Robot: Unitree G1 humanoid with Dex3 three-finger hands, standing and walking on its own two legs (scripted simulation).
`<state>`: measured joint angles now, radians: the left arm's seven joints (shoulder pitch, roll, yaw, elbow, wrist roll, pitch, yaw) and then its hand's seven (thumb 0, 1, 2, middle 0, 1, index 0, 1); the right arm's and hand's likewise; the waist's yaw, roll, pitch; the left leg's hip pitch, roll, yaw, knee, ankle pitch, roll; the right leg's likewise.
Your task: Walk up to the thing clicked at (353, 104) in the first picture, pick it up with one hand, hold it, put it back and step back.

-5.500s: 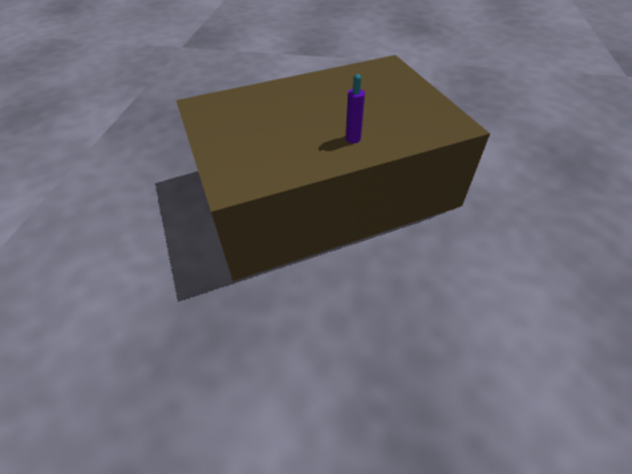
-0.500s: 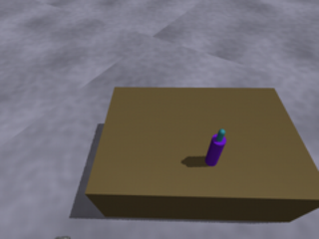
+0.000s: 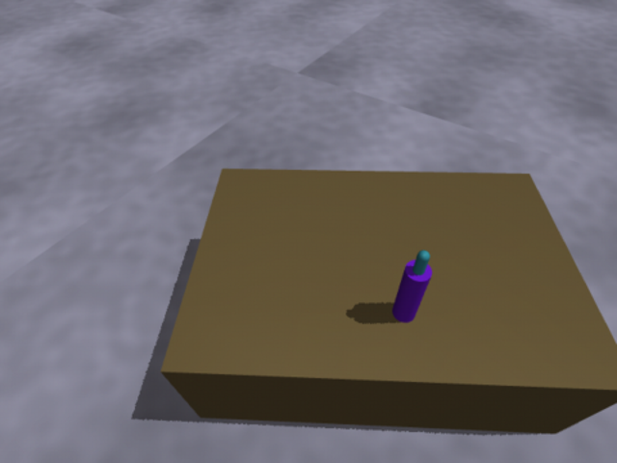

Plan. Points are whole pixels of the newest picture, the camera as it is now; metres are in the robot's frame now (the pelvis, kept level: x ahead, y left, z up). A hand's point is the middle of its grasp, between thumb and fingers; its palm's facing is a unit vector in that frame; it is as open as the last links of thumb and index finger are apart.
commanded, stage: stand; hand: right
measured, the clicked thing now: (413, 285) +0.52 -0.20 -0.27
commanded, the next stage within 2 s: go down in 1.62 s
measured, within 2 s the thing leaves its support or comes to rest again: neither
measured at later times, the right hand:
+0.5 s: hand out of the picture +0.06 -0.26 -0.16, palm faces -0.02 +0.94 -0.33, open 7.4 cm
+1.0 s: hand out of the picture +0.07 -0.26 -0.16, palm faces -0.03 +0.94 -0.34, open 7.4 cm
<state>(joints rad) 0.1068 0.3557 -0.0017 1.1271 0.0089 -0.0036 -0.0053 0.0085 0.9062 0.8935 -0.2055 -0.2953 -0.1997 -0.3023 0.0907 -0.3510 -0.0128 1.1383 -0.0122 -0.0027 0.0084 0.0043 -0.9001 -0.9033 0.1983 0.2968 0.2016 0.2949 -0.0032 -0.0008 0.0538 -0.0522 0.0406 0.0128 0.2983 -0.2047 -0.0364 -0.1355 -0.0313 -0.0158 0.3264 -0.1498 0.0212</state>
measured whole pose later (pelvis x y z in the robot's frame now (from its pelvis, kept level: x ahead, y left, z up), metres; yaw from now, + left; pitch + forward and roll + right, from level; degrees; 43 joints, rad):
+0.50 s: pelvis +0.00 -0.01 +0.00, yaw +0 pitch -2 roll +0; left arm 0.11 0.36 -0.01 1.12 0.01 0.00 -0.01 0.01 0.91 0.89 -0.21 -0.30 -0.20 -0.30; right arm 0.12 -0.35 -0.01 1.14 -0.01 0.00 0.01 0.00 -0.90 -0.90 0.20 0.30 0.20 0.29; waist 0.00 0.00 0.05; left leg -0.06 0.05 0.01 0.30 -0.21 -0.05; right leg -0.15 -0.02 -0.02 0.34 -0.15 0.01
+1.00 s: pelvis +0.00 +0.00 +0.00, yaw +0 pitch -2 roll +0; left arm 0.11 0.36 0.00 1.12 0.01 0.00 -0.01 0.01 0.91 0.89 -0.21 -0.30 -0.20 -0.30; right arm 0.12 -0.35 0.00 1.13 -0.01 -0.01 0.01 0.00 -0.90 -0.90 0.20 0.30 0.20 0.29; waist 0.00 0.00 0.05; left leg -0.06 0.05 0.02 0.30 -0.21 -0.04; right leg -0.15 -0.02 -0.01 0.34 -0.16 0.01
